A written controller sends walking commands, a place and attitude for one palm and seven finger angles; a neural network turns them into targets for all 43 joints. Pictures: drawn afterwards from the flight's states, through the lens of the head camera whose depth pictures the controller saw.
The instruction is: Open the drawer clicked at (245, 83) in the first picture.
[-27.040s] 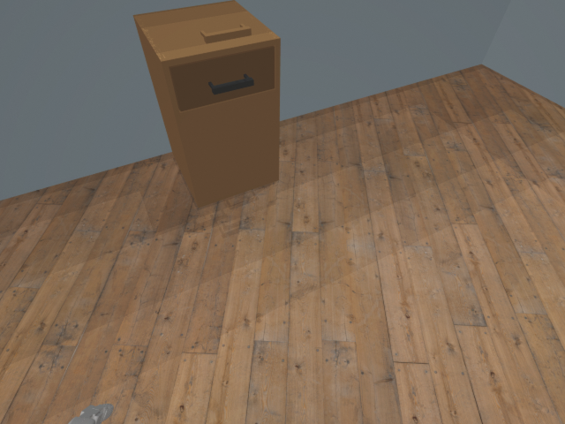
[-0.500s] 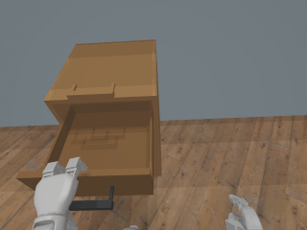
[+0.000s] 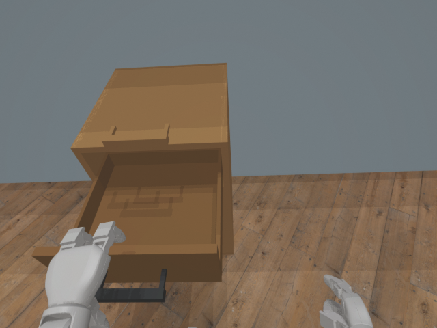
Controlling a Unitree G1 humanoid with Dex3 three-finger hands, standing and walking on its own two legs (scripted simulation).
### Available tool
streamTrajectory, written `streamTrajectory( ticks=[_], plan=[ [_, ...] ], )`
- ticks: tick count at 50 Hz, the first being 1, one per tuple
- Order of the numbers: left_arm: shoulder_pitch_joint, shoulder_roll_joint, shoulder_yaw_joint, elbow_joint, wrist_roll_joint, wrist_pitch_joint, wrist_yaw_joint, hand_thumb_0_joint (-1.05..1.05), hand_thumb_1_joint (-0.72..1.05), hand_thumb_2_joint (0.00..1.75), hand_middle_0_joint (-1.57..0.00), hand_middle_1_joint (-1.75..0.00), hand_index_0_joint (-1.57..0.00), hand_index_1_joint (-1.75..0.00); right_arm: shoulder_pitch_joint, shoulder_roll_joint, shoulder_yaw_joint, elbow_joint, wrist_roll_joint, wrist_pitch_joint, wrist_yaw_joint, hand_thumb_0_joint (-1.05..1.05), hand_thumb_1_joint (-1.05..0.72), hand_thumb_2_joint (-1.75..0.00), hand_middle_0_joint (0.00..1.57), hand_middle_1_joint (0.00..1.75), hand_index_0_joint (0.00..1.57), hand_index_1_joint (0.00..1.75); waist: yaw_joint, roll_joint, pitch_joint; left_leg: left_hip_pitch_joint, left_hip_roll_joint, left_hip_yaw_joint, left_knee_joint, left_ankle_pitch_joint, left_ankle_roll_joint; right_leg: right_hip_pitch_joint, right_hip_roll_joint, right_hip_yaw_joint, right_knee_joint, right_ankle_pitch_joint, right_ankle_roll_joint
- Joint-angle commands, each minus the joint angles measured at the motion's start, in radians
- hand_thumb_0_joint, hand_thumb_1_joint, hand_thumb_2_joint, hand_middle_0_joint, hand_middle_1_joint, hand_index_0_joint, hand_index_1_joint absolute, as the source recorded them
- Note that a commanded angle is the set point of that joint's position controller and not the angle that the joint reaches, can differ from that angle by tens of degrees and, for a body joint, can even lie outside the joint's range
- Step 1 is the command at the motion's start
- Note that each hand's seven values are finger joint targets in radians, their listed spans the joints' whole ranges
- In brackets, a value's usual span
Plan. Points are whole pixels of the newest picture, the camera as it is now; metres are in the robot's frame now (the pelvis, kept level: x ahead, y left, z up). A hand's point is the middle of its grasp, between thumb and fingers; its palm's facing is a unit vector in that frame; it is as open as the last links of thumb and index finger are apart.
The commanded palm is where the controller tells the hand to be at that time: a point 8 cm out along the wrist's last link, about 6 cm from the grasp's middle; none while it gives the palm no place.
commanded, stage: draw the hand back to the body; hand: left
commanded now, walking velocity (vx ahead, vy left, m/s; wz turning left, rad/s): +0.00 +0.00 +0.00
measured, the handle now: (131, 284) +0.23 +0.23 -0.12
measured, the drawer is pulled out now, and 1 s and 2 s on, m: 0.30 0.30 0.30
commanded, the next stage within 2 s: step back with the hand held close in 1.68 s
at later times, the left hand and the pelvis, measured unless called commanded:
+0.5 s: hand (72, 281) +0.18 +0.25 +0.06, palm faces +0.04 -0.10 -0.99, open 13.8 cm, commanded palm +0.16 +0.25 +0.13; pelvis +0.00 +0.00 +0.01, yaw +0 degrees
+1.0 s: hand (68, 236) +0.20 +0.22 +0.16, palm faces +0.34 -0.86 -0.38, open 12.7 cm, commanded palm +0.15 +0.27 +0.18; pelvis +0.02 +0.00 +0.04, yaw +1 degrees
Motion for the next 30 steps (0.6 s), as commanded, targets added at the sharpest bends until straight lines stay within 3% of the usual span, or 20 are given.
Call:
streamTrajectory(
  ticks=[1,2,5,6,9,12,14,15,16,18,19,20,21,22,24,25,26,27,29,30],
  plan=[
    [-0.042,0.198,0.143,-0.199,0.01,-0.003,0.028,0.0,-0.5,0.3,-0.3,-1.2,-0.3,-1.2,-0.128,-0.101,-0.035,-0.168,-0.001,-0.049,0.001,0.0,-0.9,-0.9,0.2,0.3,0.2,0.3,0.006,-0.063,-0.112,0.247,-0.048,0.019,-0.099,0.183,0.053,-0.076,0.032,-0.017,-0.18,0.353,-0.01],
    [-0.008,0.172,0.125,-0.188,0.009,-0.002,0.03,0.0,-0.5,0.3,-0.3,-1.2,-0.3,-1.2,-0.122,-0.096,-0.037,-0.17,0.002,-0.05,0.0,0.0,-0.9,-0.9,0.2,0.3,0.2,0.3,0.005,-0.042,-0.092,0.242,-0.049,0.019,-0.101,0.184,0.053,-0.073,0.035,-0.023,-0.176,0.349,-0.014],
    [-0.046,0.179,0.134,-0.232,0.005,-0.019,0.04,0.0,-0.5,0.3,-0.3,-1.2,-0.3,-1.2,-0.122,-0.094,-0.041,-0.171,0.001,-0.053,-0.001,0.0,-0.9,-0.9,0.2,0.3,0.2,0.3,-0.003,-0.013,-0.093,0.257,-0.047,0.021,-0.099,0.178,0.055,-0.079,0.034,-0.02,-0.182,0.336,-0.016],
    [-0.074,0.22,0.17,-0.263,0.007,-0.029,0.047,0.0,-0.5,0.3,-0.3,-1.2,-0.3,-1.2,-0.124,-0.097,-0.036,-0.171,-0.004,-0.054,0.001,0.0,-0.9,-0.9,0.2,0.3,0.2,0.3,0.005,-0.001,-0.123,0.272,-0.047,0.019,-0.097,0.191,0.052,-0.081,0.031,-0.018,-0.18,0.339,-0.016],
    [-0.025,0.232,0.197,-0.309,-0.002,-0.036,0.054,0.0,-0.5,0.3,-0.3,-1.2,-0.3,-1.2,-0.121,-0.096,-0.038,-0.175,-0.008,-0.059,0.002,0.0,-0.9,-0.9,0.2,0.3,0.2,0.3,0.009,-0.009,-0.159,0.296,-0.045,0.019,-0.092,0.226,0.052,-0.061,0.031,-0.02,-0.176,0.375,-0.017],
    [0.012,0.18,0.155,-0.29,-0.017,-0.022,0.042,0.0,-0.5,0.3,-0.3,-1.2,-0.3,-1.2,-0.124,-0.095,-0.044,-0.172,0.004,-0.061,0.006,0.0,-0.9,-0.9,0.2,0.3,0.2,0.3,-0.005,-0.006,-0.097,0.282,-0.039,0.015,-0.103,0.213,0.051,-0.076,0.036,-0.031,-0.182,0.357,-0.015],
    [0.016,0.198,0.166,-0.294,-0.03,-0.006,0.027,0.0,-0.5,0.3,-0.3,-1.2,-0.3,-1.2,-0.13,-0.103,-0.038,-0.176,0.005,-0.059,0.01,0.0,-0.9,-0.9,0.2,0.3,0.2,0.3,0.0,-0.036,-0.115,0.29,-0.04,0.013,-0.114,0.208,0.052,-0.06,0.033,-0.027,-0.196,0.357,-0.01],
    [0.048,0.185,0.157,-0.277,-0.04,0.006,0.015,0.0,-0.5,0.3,-0.3,-1.2,-0.3,-1.2,-0.127,-0.1,-0.044,-0.177,0.013,-0.06,0.005,0.0,-0.9,-0.9,0.2,0.3,0.2,0.3,-0.001,-0.048,-0.081,0.272,-0.039,0.013,-0.124,0.196,0.054,-0.046,0.036,-0.03,-0.2,0.352,-0.011],
    [0.041,0.213,0.177,-0.287,-0.04,0.014,0.005,0.0,-0.5,0.3,-0.3,-1.2,-0.3,-1.2,-0.135,-0.105,-0.036,-0.182,0.011,-0.057,0.005,0.0,-0.9,-0.9,0.2,0.3,0.2,0.3,0.006,-0.067,-0.098,0.279,-0.042,0.013,-0.128,0.193,0.054,-0.044,0.031,-0.026,-0.211,0.352,-0.005],
    [0.051,0.217,0.176,-0.294,-0.058,0.023,-0.02,0.0,-0.5,0.3,-0.3,-1.2,-0.3,-1.2,-0.141,-0.105,-0.034,-0.184,0.018,-0.059,-0.001,0.0,-0.9,-0.9,0.2,0.3,0.2,0.3,0.002,-0.088,-0.068,0.271,-0.041,0.015,-0.144,0.189,0.055,-0.015,0.027,-0.021,-0.228,0.366,-0.004],
    [0.041,0.243,0.19,-0.322,-0.053,0.017,-0.029,0.0,-0.5,0.3,-0.3,-1.2,-0.3,-1.2,-0.148,-0.105,-0.027,-0.188,0.015,-0.06,0.001,0.0,-0.9,-0.9,0.2,0.3,0.2,0.3,0.017,-0.07,-0.094,0.294,-0.046,0.016,-0.146,0.198,0.056,-0.013,0.021,-0.014,-0.232,0.375,0.0],
    [0.061,0.227,0.173,-0.335,-0.059,0.015,-0.039,0.0,-0.5,0.3,-0.3,-1.2,-0.3,-1.2,-0.146,-0.1,-0.031,-0.19,0.018,-0.063,-0.003,0.0,-0.9,-0.9,0.2,0.3,0.2,0.3,0.01,-0.048,-0.066,0.295,-0.043,0.02,-0.15,0.201,0.059,-0.007,0.022,-0.019,-0.233,0.378,-0.003],
    [0.038,0.26,0.2,-0.365,-0.056,0.005,-0.045,0.0,-0.5,0.3,-0.3,-1.2,-0.3,-1.2,-0.146,-0.103,-0.023,-0.193,0.014,-0.062,-0.001,0.0,-0.9,-0.9,0.2,0.3,0.2,0.3,0.017,-0.055,-0.089,0.31,-0.046,0.015,-0.152,0.213,0.058,-0.008,0.021,-0.02,-0.237,0.38,-0.002],
    [0.063,0.234,0.178,-0.367,-0.064,0.001,-0.053,0.0,-0.5,0.3,-0.3,-1.2,-0.3,-1.2,-0.146,-0.098,-0.026,-0.195,0.017,-0.067,-0.004,0.0,-0.9,-0.9,0.2,0.3,0.2,0.3,0.01,-0.046,-0.054,0.308,-0.044,0.017,-0.155,0.204,0.06,-0.01,0.021,-0.025,-0.241,0.367,-0.002],
    [0.021,0.285,0.222,-0.401,-0.06,-0.02,-0.06,0.0,-0.5,0.3,-0.3,-1.2,-0.3,-1.2,-0.149,-0.101,-0.017,-0.195,0.011,-0.068,-0.003,0.0,-0.9,-0.9,0.2,0.3,0.2,0.3,0.015,-0.03,-0.042,0.324,-0.043,0.009,-0.167,0.186,0.055,-0.029,0.022,-0.026,-0.256,0.315,-0.003],
    [0.042,0.254,0.201,-0.399,-0.067,-0.025,-0.061,0.0,-0.5,0.3,-0.3,-1.2,-0.3,-1.2,-0.145,-0.096,-0.022,-0.194,0.016,-0.072,-0.006,0.0,-0.9,-0.9,0.2,0.3,0.2,0.3,0.009,0.002,-0.019,0.324,-0.04,0.012,-0.171,0.169,0.057,-0.034,0.023,-0.031,-0.26,0.287,-0.006],
    [0.004,0.289,0.23,-0.411,-0.061,-0.036,-0.059,0.0,-0.5,0.3,-0.3,-1.2,-0.3,-1.2,-0.143,-0.099,-0.017,-0.193,0.009,-0.071,-0.004,0.0,-0.9,-0.9,0.2,0.3,0.2,0.3,0.01,-0.01,-0.022,0.335,-0.042,0.005,-0.17,0.169,0.054,-0.048,0.024,-0.033,-0.267,0.273,-0.006],
    [0.033,0.258,0.216,-0.402,-0.067,-0.04,-0.06,0.0,-0.5,0.3,-0.3,-1.2,-0.3,-1.2,-0.14,-0.095,-0.023,-0.191,0.013,-0.076,-0.005,0.0,-0.9,-0.9,0.2,0.3,0.2,0.3,0.009,0.006,-0.006,0.335,-0.038,0.009,-0.174,0.165,0.055,-0.043,0.023,-0.035,-0.267,0.271,-0.008],
    [0.009,0.293,0.252,-0.434,-0.064,-0.046,-0.061,0.0,-0.5,0.3,-0.3,-1.2,-0.3,-1.2,-0.14,-0.1,-0.02,-0.199,0.009,-0.075,-0.002,0.0,-0.9,-0.9,0.2,0.3,0.2,0.3,0.017,-0.002,-0.042,0.363,-0.04,0.006,-0.174,0.173,0.051,-0.042,0.023,-0.031,-0.277,0.263,-0.008],
    [0.039,0.27,0.24,-0.417,-0.076,-0.041,-0.062,0.0,-0.5,0.3,-0.3,-1.2,-0.3,-1.2,-0.135,-0.095,-0.026,-0.198,0.016,-0.078,-0.005,0.0,-0.9,-0.9,0.2,0.3,0.2,0.3,0.015,0.0,-0.02,0.348,-0.039,0.007,-0.181,0.169,0.052,-0.028,0.027,-0.039,-0.273,0.268,-0.009]
  ],
)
